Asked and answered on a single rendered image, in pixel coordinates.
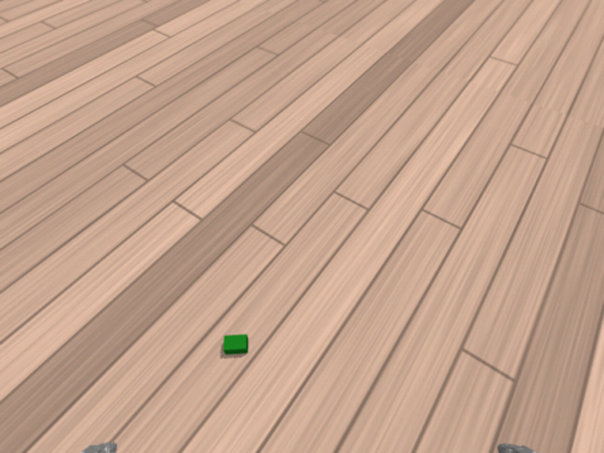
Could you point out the small box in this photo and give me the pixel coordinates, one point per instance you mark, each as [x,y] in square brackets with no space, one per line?
[236,344]

